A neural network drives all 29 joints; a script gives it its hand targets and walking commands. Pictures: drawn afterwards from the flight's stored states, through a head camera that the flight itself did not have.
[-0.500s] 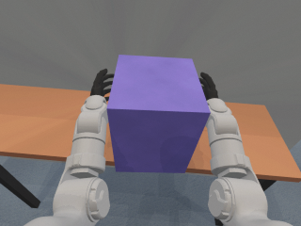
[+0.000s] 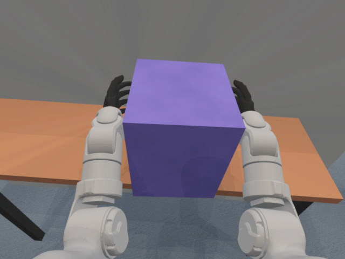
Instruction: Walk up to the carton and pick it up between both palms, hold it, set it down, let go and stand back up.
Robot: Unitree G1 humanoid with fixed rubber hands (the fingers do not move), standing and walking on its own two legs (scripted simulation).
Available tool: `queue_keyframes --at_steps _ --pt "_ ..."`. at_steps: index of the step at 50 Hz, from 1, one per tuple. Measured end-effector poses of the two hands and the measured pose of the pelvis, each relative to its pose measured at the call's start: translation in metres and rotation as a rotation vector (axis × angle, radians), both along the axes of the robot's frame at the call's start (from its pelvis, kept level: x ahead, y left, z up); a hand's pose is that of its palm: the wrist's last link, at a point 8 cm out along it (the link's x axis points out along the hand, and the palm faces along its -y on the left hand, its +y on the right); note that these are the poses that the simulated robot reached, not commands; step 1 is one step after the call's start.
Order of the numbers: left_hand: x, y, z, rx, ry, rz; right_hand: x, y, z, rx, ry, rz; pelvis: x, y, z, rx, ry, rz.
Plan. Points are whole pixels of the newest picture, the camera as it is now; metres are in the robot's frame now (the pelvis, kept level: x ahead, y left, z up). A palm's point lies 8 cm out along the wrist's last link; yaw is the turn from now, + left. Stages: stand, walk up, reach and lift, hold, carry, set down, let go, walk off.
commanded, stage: reach and lift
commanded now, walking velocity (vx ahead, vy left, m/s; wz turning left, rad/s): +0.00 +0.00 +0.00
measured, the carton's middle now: (177, 131) +0.39 +0.03 +0.12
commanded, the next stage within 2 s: hold in 1.24 s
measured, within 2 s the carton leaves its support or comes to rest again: neither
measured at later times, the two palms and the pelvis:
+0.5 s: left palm (112, 120) +0.35 +0.16 +0.18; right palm (253, 126) +0.36 -0.13 +0.18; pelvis -0.02 +0.00 +0.00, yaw +0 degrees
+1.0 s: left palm (111, 123) +0.34 +0.16 +0.18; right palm (254, 130) +0.35 -0.13 +0.19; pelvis -0.02 +0.01 +0.00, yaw +0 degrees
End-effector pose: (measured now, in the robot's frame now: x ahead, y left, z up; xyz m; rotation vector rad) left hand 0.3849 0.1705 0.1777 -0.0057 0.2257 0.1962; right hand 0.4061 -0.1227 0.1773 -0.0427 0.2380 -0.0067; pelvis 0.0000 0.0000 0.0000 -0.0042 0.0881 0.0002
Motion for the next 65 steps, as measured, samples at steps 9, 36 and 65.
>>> queue_keyframes --at_steps 9,36,65 --pt "-0.013 -0.005 0.002 0.006 -0.002 -0.008 -0.017 -0.005 0.001 -0.008 -0.005 -0.016 0.001 0.001 0.0 0.001 -0.045 -0.001" --pt "-0.047 -0.009 0.008 0.014 0.001 -0.031 -0.058 -0.008 0.011 -0.019 -0.005 -0.044 -0.024 0.006 -0.001 -0.002 -0.077 -0.007" --pt "-0.044 -0.014 0.001 0.007 0.008 -0.051 -0.062 -0.013 0.005 -0.015 0.005 -0.077 -0.012 0.005 0.0 0.0 -0.087 -0.008"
